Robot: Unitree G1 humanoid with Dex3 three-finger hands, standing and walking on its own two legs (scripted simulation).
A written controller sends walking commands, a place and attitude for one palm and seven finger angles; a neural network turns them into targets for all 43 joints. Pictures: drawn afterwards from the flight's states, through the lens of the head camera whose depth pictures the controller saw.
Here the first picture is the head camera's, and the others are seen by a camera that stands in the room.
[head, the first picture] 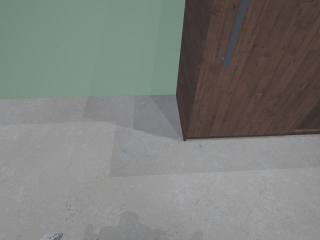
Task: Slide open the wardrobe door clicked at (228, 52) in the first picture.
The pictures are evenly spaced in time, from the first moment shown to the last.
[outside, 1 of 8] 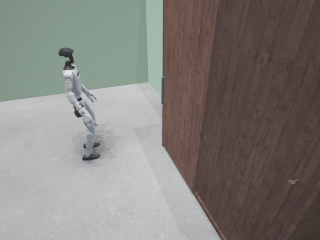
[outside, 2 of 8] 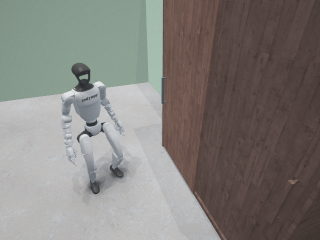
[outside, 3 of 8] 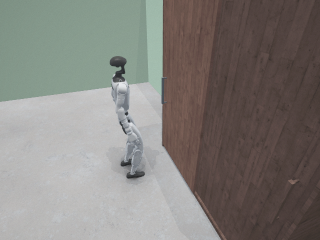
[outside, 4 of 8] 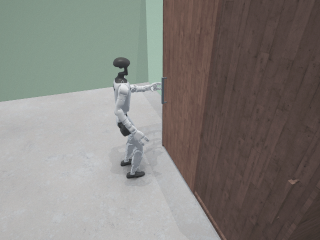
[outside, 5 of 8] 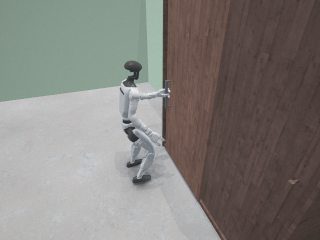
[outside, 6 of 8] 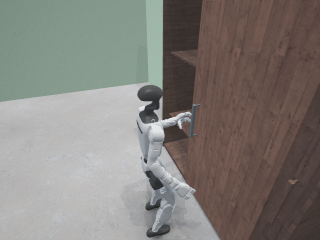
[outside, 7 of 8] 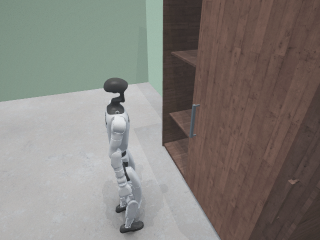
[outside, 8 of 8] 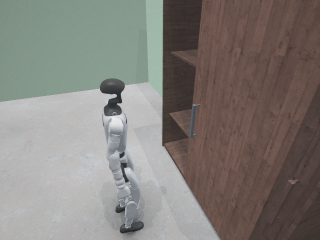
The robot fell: no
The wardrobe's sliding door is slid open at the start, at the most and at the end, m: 0.00 0.66 0.66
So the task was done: yes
